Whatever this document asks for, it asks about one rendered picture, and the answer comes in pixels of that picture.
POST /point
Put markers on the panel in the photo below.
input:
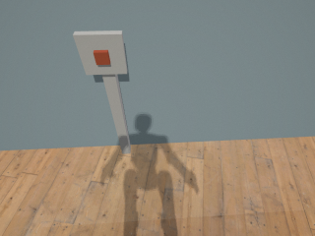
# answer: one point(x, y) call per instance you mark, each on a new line
point(112, 40)

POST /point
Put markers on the button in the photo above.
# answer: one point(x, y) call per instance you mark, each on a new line
point(101, 57)

